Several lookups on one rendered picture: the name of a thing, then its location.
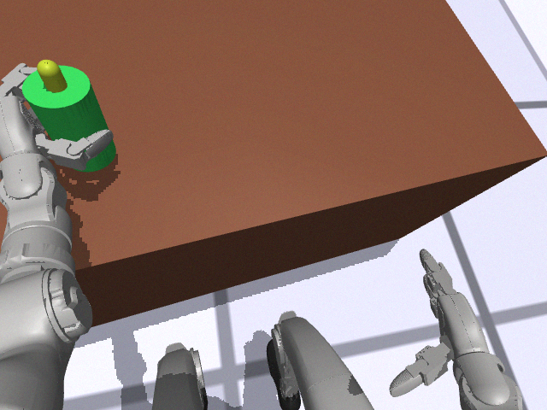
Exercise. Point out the left robot arm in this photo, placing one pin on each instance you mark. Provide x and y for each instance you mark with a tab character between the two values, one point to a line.
43	310

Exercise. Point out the left robot hand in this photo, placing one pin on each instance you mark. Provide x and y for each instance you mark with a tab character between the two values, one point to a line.
22	132

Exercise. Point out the right robot hand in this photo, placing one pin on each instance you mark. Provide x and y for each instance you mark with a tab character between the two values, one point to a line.
460	330

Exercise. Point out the right robot arm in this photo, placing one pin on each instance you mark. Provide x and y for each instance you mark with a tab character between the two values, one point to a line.
483	384

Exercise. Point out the bottle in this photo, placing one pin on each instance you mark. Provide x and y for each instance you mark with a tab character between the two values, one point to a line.
66	105

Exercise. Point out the right robot foot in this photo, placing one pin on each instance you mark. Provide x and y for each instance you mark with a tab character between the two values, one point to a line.
286	403

